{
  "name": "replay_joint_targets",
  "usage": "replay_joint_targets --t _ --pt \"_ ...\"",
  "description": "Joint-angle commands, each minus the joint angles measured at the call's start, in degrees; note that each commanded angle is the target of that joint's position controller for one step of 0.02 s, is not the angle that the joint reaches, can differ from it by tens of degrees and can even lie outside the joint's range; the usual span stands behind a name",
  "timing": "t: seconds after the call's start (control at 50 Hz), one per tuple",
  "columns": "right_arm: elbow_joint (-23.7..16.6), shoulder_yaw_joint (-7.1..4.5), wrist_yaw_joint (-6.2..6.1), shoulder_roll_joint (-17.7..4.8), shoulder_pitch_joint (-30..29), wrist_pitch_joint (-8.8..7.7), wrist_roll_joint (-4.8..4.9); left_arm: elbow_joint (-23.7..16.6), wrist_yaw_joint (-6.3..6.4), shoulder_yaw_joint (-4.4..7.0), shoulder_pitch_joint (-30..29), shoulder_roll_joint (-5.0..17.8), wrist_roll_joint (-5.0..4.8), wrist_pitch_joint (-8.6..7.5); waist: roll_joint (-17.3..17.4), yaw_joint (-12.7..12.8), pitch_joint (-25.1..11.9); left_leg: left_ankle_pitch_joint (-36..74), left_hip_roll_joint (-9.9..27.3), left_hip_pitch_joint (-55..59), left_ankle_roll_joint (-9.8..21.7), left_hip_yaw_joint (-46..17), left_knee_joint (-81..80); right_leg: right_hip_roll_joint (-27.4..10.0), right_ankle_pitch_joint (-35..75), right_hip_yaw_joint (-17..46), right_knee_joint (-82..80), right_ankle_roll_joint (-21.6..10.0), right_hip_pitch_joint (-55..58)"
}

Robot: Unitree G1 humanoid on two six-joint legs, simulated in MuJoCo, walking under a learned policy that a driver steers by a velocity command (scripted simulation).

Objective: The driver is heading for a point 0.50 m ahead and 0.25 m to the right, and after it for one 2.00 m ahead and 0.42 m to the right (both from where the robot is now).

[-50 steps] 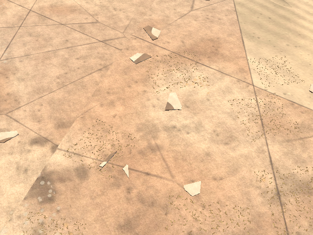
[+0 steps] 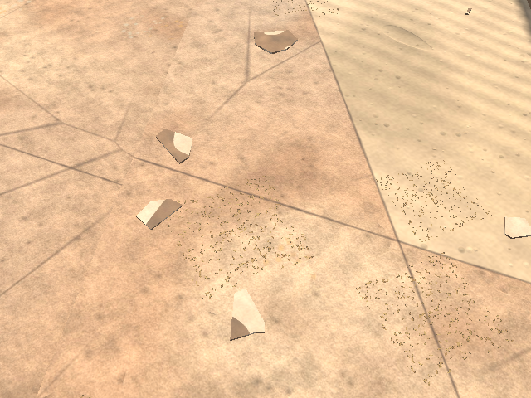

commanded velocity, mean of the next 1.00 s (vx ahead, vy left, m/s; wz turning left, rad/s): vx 0.40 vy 0.00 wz -0.57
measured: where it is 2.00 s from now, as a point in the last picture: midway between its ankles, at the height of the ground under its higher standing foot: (342, 392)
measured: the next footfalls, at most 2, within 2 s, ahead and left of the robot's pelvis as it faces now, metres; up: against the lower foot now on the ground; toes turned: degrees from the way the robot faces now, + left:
right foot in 0.36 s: +0.32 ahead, -0.18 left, +0.00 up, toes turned -17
left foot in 0.84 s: +0.62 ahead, -0.10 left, +0.00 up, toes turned -26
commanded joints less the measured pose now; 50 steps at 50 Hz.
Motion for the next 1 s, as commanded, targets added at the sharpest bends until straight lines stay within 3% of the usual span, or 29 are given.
replay_joint_targets --t 0.02,0.08,0.16,0.26,0.28,0.32,0.34,0.36,0.38,0.4,0.42,0.44,0.46,0.48,0.5,0.58,0.62,0.68,0.76,0.8,0.82,0.84,0.86,0.88,0.9,0.92,0.94,0.96,1.0 --pt "-1.5 -1.71 -0.35 -6.3 0.2 -0.96 -0.26 -4.8 -0.26 1.07 0.1 2.3 -0.04 0.59 9.2 -0.4 -1.0 3.6 15.5 9.3 8.5 -12.9 -15.9 -5.6 5.1 2.7 -0.1 0.6 -11.0" --pt "-0.3 -2.48 -0.87 -8.1 1.2 -1.10 -0.28 -6.9 -0.46 0.95 -3.1 1.7 0.47 1.26 6.6 -0.5 0.2 9.5 16.1 10.1 9.6 -7.3 -17.3 -5.9 10.7 2.9 -5.9 1.6 -14.0" --pt "0.5 -3.00 -1.43 -9.9 2.0 -0.34 -0.01 -9.1 -1.96 0.28 -9.3 0.7 0.58 0.77 5.8 -2.4 1.7 12.0 14.8 11.6 8.3 0.7 -17.7 -5.1 20.6 -0.4 -18.9 1.3 -11.9" --pt "2.0 -3.89 -1.57 -12.4 5.6 1.26 1.40 -12.9 -3.50 -0.02 -16.6 1.1 0.65 0.93 5.5 -4.4 4.2 15.0 17.0 18.8 6.8 4.8 -15.2 -3.5 17.7 -4.5 -27.6 -1.0 -11.4" --pt "2.1 -4.11 -1.58 -13.0 5.6 1.66 1.73 -13.4 -3.71 0.21 -16.7 1.7 0.70 1.02 5.9 -3.8 4.0 19.6 17.4 20.3 6.2 5.6 -13.2 -2.6 15.1 -5.5 -28.5 -1.9 -10.4" --pt "1.9 -4.64 -1.74 -14.8 4.6 2.42 2.38 -13.4 -3.75 1.37 -12.9 3.8 0.84 1.33 7.7 -0.7 0.6 38.8 17.2 21.8 5.0 7.6 -4.5 1.3 9.3 -8.9 -29.1 -4.3 -2.7" --pt "1.7 -4.69 -1.79 -15.0 3.7 2.94 2.70 -11.7 -3.58 2.64 -5.9 5.7 0.65 1.43 7.3 3.6 -3.1 45.5 15.8 20.4 3.9 9.3 5.3 4.2 9.9 -10.6 -31.7 -6.0 6.5" --pt "1.5 -4.04 -1.89 -13.5 4.2 3.00 2.30 -8.7 -2.77 4.77 4.2 9.5 0.48 1.75 5.2 8.3 -8.4 41.0 13.3 12.7 1.7 10.4 19.3 6.3 12.8 -9.3 -34.2 -8.3 22.5" --pt "-0.6 -2.17 -1.74 -7.5 6.3 2.49 -0.43 -7.7 -1.52 6.31 8.7 15.8 0.10 2.18 -7.8 6.8 -11.7 4.1 7.9 -7.8 -1.6 10.4 39.9 -6.5 12.1 12.3 -36.3 -13.7 39.0" --pt "-3.2 -0.68 -1.14 -4.7 7.5 0.25 -0.08 -10.3 -2.07 5.69 6.1 17.7 0.44 0.95 -12.9 3.1 -21.0 -25.7 -2.1 -23.4 -3.1 -3.2 53.5 -16.6 -0.1 44.1 -47.2 -23.6 49.3" --pt "-4.3 -1.90 -0.47 -10.1 0.3 -1.37 2.39 -10.4 -2.75 4.04 5.9 12.3 0.70 -0.05 -4.4 6.6 -17.8 -21.8 0.8 -29.9 -1.8 -9.3 55.8 -16.2 -0.6 40.9 -51.1 -20.2 47.8" --pt "-5.1 -1.81 -0.24 -10.1 -1.9 -2.26 3.14 -10.0 -2.79 3.35 4.1 10.2 0.87 -0.78 -3.4 5.4 -11.0 -16.7 3.1 -31.5 -0.3 -8.4 52.6 -14.3 2.9 32.6 -50.7 -18.0 41.1" --pt "-4.2 -1.78 -0.79 -9.6 -1.5 -2.54 1.88 -10.5 -2.66 2.81 0.1 8.6 0.83 -1.03 1.4 2.6 -7.2 -12.2 5.6 -27.9 -0.2 -8.6 47.6 -11.5 8.2 26.1 -50.4 -15.9 32.6" --pt "-3.6 -2.30 -1.12 -10.3 -0.7 -2.15 0.72 -11.3 -2.43 2.14 -3.3 6.6 1.19 -1.07 0.8 0.4 -5.2 -9.6 7.1 -23.7 -0.5 -8.9 42.9 -9.5 14.0 21.4 -51.0 -14.7 25.9" --pt "-3.4 -2.51 -0.96 -10.5 0.3 -1.35 0.54 -12.2 -2.15 1.79 -4.8 6.0 1.77 -1.07 -0.5 -1.0 -4.5 -7.8 7.7 -20.3 -0.8 -9.1 41.1 -8.3 16.9 19.5 -52.3 -14.5 21.8" --pt "-4.9 -2.05 -1.16 -7.8 -2.8 0.37 -0.42 -11.6 -0.69 2.29 -2.5 7.8 1.25 -1.56 0.5 -1.0 -2.7 -0.2 6.0 -19.7 -4.0 -7.6 30.1 -5.9 24.6 14.1 -54.2 -14.7 16.5" --pt "-6.3 -1.57 -1.06 -6.7 -7.1 0.31 -0.37 -11.0 -0.05 2.38 -0.7 8.1 1.05 -1.36 -0.3 0.5 -1.6 7.0 4.6 -19.7 -4.8 -7.7 21.5 -4.3 22.9 12.4 -54.0 -13.2 15.9" --pt "-8.2 -0.98 -0.45 -5.5 -12.3 -0.07 -0.26 -10.1 0.52 2.64 0.8 8.5 1.00 -0.44 -2.3 2.2 -0.4 14.4 0.6 -14.2 -4.7 -6.2 9.9 -1.6 30.0 9.6 -50.3 -10.1 13.1" --pt "-9.6 -1.61 0.41 -7.4 -13.3 -0.18 0.24 -9.3 1.23 2.77 2.9 8.0 0.60 1.17 -3.6 2.4 -2.3 13.8 -2.0 -10.6 -3.2 -8.0 4.0 -2.8 29.9 15.2 -43.2 -7.9 17.5" --pt "-9.4 -2.31 0.54 -9.0 -10.5 -0.56 0.16 -10.4 1.77 2.79 0.9 7.6 0.78 1.68 -4.9 0.7 -3.4 10.2 -2.1 -8.3 -1.8 -8.8 1.7 -3.1 31.0 18.9 -38.1 -6.9 20.3" --pt "-8.7 -2.62 0.36 -9.5 -7.3 -0.91 -0.22 -11.4 1.83 2.60 -1.3 7.0 0.63 1.78 -5.0 -1.4 -4.7 13.6 -1.5 -3.6 -0.7 -7.9 -1.6 -1.4 30.9 18.8 -33.9 -5.4 20.1" --pt "-8.6 -3.13 0.00 -11.5 -3.2 -1.24 -1.28 -12.7 1.67 1.88 -2.0 4.8 1.01 1.64 -2.4 -3.1 -9.8 24.6 3.8 7.1 2.0 -10.7 -1.5 2.1 26.8 16.8 -24.9 -3.1 16.8" --pt "-8.8 -3.43 -0.52 -14.3 1.3 -0.89 -2.17 -13.6 1.59 0.73 2.6 1.1 2.53 1.58 9.1 -2.0 -17.4 50.3 16.9 24.0 7.1 -22.0 3.8 8.1 -4.0 10.6 -8.4 0.3 5.5" --pt "-7.3 -3.66 -0.13 -14.7 3.9 0.42 -1.31 -13.4 1.10 0.56 13.7 3.2 0.97 1.53 22.9 1.7 -25.9 45.4 29.2 34.6 18.3 -41.7 2.4 10.3 -24.4 8.0 5.9 2.6 -6.1" --pt "-9.3 -2.85 -0.20 -10.7 0.5 1.37 -0.16 -11.3 1.06 1.86 13.1 8.8 0.28 2.26 14.4 0.9 -22.8 29.1 26.5 29.4 17.1 -40.5 -0.6 5.6 -18.4 8.9 11.7 4.5 -9.1" --pt "-10.4 -1.83 -0.66 -7.3 -1.9 2.30 -0.17 -12.3 1.22 2.58 5.6 10.8 0.18 3.36 10.0 -1.1 -15.7 20.4 22.1 23.2 14.0 -30.8 -1.9 4.0 -13.7 5.8 12.6 5.7 -11.3" --pt "-10.6 -1.17 -0.92 -6.3 -4.5 3.18 -0.51 -12.7 1.58 2.81 2.4 10.7 0.30 4.57 7.1 -0.7 -11.2 14.8 18.9 15.9 12.4 -25.1 -3.9 2.3 -10.7 4.3 10.8 6.3 -10.5" --pt "-10.2 -0.99 -0.98 -6.4 -6.0 3.65 -0.68 -13.4 1.90 2.69 0.3 9.7 0.79 5.40 7.6 -0.2 -7.6 11.8 16.3 8.8 12.0 -22.4 -5.7 1.3 -9.1 4.0 8.0 6.3 -8.2" --pt "-8.9 -1.15 -0.77 -7.5 -6.9 3.73 -1.45 -13.4 1.85 1.24 1.5 4.5 1.24 5.69 9.6 1.5 -5.2 12.1 11.9 0.0 11.4 -16.0 -8.8 1.9 -7.8 1.8 -0.4 5.7 -0.2"
Keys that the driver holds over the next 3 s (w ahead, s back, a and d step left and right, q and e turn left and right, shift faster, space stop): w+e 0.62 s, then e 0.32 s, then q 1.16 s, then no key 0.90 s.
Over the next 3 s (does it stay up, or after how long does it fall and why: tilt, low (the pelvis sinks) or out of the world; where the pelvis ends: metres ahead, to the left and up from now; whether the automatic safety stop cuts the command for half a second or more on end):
stays up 0.51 -0.16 0.00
